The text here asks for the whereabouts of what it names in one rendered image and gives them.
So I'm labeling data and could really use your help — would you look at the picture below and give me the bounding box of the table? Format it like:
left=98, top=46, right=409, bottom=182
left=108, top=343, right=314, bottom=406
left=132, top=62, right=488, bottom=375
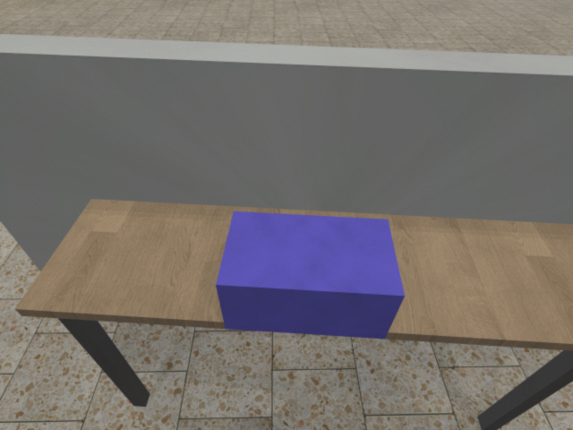
left=15, top=199, right=573, bottom=430

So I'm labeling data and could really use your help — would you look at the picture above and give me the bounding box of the carton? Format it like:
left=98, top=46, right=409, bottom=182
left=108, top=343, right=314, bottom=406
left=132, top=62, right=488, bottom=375
left=216, top=211, right=405, bottom=339

